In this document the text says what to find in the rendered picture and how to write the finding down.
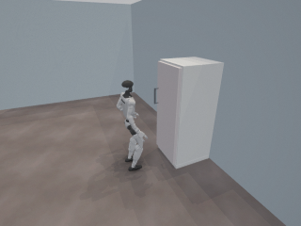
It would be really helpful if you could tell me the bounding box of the right robot thigh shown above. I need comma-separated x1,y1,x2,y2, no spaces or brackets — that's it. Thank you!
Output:
129,126,143,150

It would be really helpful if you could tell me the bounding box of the robot right hand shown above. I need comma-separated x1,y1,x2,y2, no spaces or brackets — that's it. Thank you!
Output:
137,131,148,142

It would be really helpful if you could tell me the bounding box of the humanoid robot torso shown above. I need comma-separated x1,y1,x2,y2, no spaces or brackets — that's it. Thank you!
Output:
121,96,135,130

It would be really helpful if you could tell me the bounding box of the handle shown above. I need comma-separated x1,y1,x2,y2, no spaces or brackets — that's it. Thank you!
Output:
153,88,158,104

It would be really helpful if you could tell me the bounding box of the right robot upper arm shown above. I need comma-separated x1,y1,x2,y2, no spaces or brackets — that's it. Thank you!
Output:
126,98,135,120

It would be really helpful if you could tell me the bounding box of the right robot forearm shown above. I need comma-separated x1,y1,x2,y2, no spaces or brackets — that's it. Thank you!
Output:
128,116,140,134

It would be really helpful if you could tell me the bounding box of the fridge door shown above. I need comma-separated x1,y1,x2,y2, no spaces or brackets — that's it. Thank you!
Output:
156,61,182,164

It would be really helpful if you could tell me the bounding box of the left robot upper arm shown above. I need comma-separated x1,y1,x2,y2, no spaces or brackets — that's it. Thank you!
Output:
117,92,124,110

